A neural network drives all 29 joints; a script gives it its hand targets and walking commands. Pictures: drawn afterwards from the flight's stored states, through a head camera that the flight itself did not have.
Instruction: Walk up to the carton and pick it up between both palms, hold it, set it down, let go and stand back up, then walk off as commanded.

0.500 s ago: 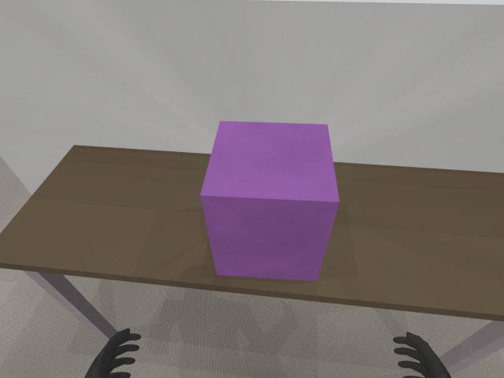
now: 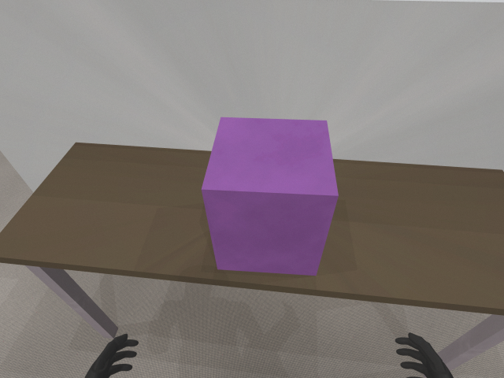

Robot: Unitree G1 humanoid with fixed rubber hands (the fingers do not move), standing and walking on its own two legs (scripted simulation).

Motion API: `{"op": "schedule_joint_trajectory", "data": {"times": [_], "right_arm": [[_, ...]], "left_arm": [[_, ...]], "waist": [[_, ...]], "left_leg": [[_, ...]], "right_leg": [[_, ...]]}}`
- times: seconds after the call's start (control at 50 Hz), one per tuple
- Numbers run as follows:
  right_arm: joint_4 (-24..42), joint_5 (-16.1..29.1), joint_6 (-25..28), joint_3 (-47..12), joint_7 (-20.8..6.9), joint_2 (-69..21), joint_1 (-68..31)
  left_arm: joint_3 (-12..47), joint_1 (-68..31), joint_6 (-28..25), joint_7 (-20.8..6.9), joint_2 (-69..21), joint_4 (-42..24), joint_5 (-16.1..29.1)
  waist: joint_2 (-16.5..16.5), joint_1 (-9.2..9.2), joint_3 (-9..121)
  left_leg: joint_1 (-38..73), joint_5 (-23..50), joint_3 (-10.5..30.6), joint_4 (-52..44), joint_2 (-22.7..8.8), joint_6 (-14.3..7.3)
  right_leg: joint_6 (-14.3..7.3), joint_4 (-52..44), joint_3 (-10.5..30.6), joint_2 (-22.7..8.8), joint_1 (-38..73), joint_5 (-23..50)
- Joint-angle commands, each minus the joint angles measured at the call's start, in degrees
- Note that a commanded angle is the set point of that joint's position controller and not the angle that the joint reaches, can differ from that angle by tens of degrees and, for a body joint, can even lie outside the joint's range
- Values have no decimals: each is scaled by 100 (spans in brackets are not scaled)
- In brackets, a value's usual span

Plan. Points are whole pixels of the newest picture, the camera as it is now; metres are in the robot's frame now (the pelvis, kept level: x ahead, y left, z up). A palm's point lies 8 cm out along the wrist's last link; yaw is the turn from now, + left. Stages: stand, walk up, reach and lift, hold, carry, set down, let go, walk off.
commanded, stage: stand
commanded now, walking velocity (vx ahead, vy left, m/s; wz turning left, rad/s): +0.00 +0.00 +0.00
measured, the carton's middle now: (269, 198) +0.47 +0.00 +0.01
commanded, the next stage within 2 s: walk up in 1.50 s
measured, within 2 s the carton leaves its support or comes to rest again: neither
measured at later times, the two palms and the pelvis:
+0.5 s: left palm out of the picture +0.13 +0.27 -0.07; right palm out of the picture +0.15 -0.26 -0.07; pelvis -0.01 +0.00 +0.00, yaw +0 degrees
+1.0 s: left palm out of the picture +0.13 +0.27 -0.07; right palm out of the picture +0.13 -0.27 -0.07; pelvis -0.01 +0.00 +0.00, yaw +0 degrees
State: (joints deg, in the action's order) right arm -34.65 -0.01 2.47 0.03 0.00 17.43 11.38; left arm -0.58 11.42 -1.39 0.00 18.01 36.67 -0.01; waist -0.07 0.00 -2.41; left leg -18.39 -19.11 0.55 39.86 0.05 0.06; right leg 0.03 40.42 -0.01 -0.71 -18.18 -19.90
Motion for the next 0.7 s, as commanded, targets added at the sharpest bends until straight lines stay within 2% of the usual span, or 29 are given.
{"op": "schedule_joint_trajectory", "data": {"times": [0.0, 0.02, 0.04, 0.06, 0.12, 0.14, 0.16, 0.18, 0.2, 0.22, 0.24, 0.26, 0.32, 0.34, 0.36, 0.4, 0.42, 0.44, 0.46, 0.48, 0.52, 0.54, 0.56, 0.58, 0.6, 0.62, 0.64, 0.66, 0.68], "right_arm": [[-91, -143, 192, 442, 42, 1318, -309], [-43, -134, 173, 452, 73, 1349, -384], [-72, -131, 184, 458, 24, 1275, -297], [-14, -82, 190, 437, 28, 1303, -351], [-78, -157, 202, 442, 45, 1422, -357], [-75, -114, 207, 426, 32, 1351, -311], [-40, -128, 232, 472, 56, 1431, -374], [-41, -115, 230, 489, 38, 1404, -414], [-56, -164, 224, 454, 52, 1317, -285], [-57, -150, 219, 417, 37, 1349, -248], [6, -131, 225, 477, 42, 1526, -341], [-54, -144, 214, 494, 41, 1422, -393], [-92, -126, 208, 501, 17, 1557, -311], [-83, -118, 189, 486, 24, 1537, -338], [-106, -114, 176, 439, 13, 1368, -303], [-100, -144, 195, 480, 29, 1438, -371], [-133, -128, 189, 497, 54, 1544, -398], [-49, -112, 190, 441, 18, 1376, -349], [-143, -137, 176, 460, 39, 1376, -251], [-109, -115, 167, 481, 39, 1427, -279], [-186, -116, 167, 441, 15, 1314, -285], [-151, -124, 191, 430, 15, 1294, -328], [-202, -99, 191, 445, 10, 1418, -285], [-186, -105, 161, 467, 13, 1409, -327], [-224, -155, 176, 442, 39, 1477, -353], [-234, -148, 196, 465, 10, 1507, -327], [-238, -142, 199, 468, 33, 1495, -305], [-339, -135, 185, 449, 40, 1467, -244], [-231, -113, 174, 481, 28, 1517, -401]], "left_arm": [[-468, -236, -231, 29, 1379, 54, -127], [-496, -301, -194, 43, 1374, 69, -149], [-477, -275, -195, 33, 1373, 91, -101], [-457, -433, -182, -2, 1254, 51, -131], [-408, -189, -202, -47, 1143, 97, -124], [-399, -154, -218, -48, 1187, 126, -108], [-426, -275, -208, 3, 1330, 123, -141], [-476, -268, -233, 3, 1395, 136, -154], [-460, -440, -227, -5, 1302, 91, -183], [-441, -347, -186, -31, 1281, 76, -131], [-473, -344, -162, -22, 1375, 82, -101], [-495, -245, -160, 1, 1372, 174, -118], [-387, -177, -197, -39, 1177, 169, -112], [-403, -301, -188, -59, 1247, 131, -99], [-434, -465, -195, -13, 1342, 141, -142], [-442, -246, -210, -24, 1288, 179, -96], [-450, -170, -195, -1, 1313, 232, -124], [-436, -327, -189, 14, 1330, 201, -129], [-419, -277, -198, -4, 1346, 211, -124], [-460, -257, -217, 13, 1418, 203, -133], [-439, -383, -230, 16, 1399, 226, -116], [-411, -390, -203, 11, 1258, 219, -142], [-395, -269, -213, 12, 1280, 227, -72], [-465, -317, -228, 24, 1402, 215, -120], [-381, -360, -193, 14, 1222, 235, -68], [-399, -376, -206, 12, 1208, 239, -94], [-450, -350, -191, -1, 1379, 222, -106], [-391, -194, -163, -19, 1271, 326, -98], [-391, -181, -193, -23, 1324, 277, -81]], "waist": [[-271, 110, 712], [-318, 63, 634], [-98, 48, 794], [-272, 15, 688], [-538, 172, 615], [-312, 89, 434], [-134, 84, 416], [-78, 42, 404], [-186, 93, 289], [-440, 29, 390], [-574, 16, 317], [-464, 63, 361], [-171, 124, 361], [-342, 104, 468], [-122, 21, 214], [-378, 123, 502], [-332, 152, 450], [-162, 22, 552], [-33, 77, 440], [-212, -27, 578], [-110, -6, 474], [-310, -15, 571], [-64, 94, 607], [-93, 47, 688], [-287, 101, 566], [-173, 55, 661], [-241, 107, 389], [-180, 51, 505], [-51, 112, 369]], "left_leg": [[243, 1258, 600, -963, -528, -389], [201, 1215, 596, -899, -571, -419], [284, 1209, 625, -850, -585, -420], [154, 1109, 627, -990, -563, -389], [46, 825, 818, -1053, -709, -467], [212, 991, 658, -1089, -611, -408], [72, 963, 747, -1068, -622, -431], [55, 885, 656, -1032, -567, -389], [28, 827, 648, -1078, -547, -431], [131, 865, 672, -1065, -598, -424], [-4, 520, 723, -1233, -631, -402], [-74, 261, 858, -1317, -722, -464], [-12, 33, 759, -1286, -592, -395], [201, 343, 550, -1209, -500, -341], [46, 414, 656, -1229, -538, -327], [26, 473, 913, -1294, -706, -438], [179, 563, 796, -1178, -651, -424], [167, 641, 727, -1140, -632, -391], [175, 639, 675, -1093, -568, -384], [276, 755, 559, -1054, -529, -360], [273, 836, 615, -1016, -535, -379], [223, 913, 646, -1050, -548, -393], [240, 989, 588, -1035, -501, -387], [301, 1129, 535, -1006, -507, -378], [220, 1049, 567, -1049, -539, -401], [258, 786, 722, -1100, -597, -408], [37, 676, 764, -1199, -588, -407], [182, 649, 747, -1151, -613, -416], [156, 533, 767, -1123, -603, -404]], "right_leg": [[-407, -715, 475, -433, 477, 1099], [-348, -827, 513, -407, 403, 1235], [-345, -717, 447, -427, 426, 1251], [-361, -716, 424, -409, 379, 1009], [-343, -720, 409, -373, 429, 821], [-382, -848, 514, -396, 217, 866], [-390, -796, 408, -395, 202, 858], [-393, -842, 477, -405, 207, 900], [-401, -841, 566, -446, 189, 979], [-388, -903, 601, -458, 107, 855], [-362, -867, 405, -353, 149, 752], [-332, -824, 403, -318, 288, 562], [-398, -934, 502, -359, 267, 377], [-371, -1043, 519, -441, 173, 496], [-378, -964, 533, -341, 117, 534], [-336, -851, 440, -350, 346, 609], [-351, -929, 491, -382, 276, 686], [-387, -943, 564, -442, 285, 799], [-382, -994, 559, -440, 225, 757], [-371, -1030, 622, -494, 229, 744], [-377, -990, 581, -468, 186, 874], [-353, -1007, 620, -512, 245, 1020], [-409, -967, 604, -522, 297, 913], [-374, -919, 539, -492, 355, 1090], [-349, -966, 567, -486, 308, 1040], [-387, -931, 587, -469, 289, 731], [-359, -946, 498, -402, 252, 700], [-402, -1046, 583, -479, 257, 725], [-396, -1080, 555, -443, 111, 505]]}}
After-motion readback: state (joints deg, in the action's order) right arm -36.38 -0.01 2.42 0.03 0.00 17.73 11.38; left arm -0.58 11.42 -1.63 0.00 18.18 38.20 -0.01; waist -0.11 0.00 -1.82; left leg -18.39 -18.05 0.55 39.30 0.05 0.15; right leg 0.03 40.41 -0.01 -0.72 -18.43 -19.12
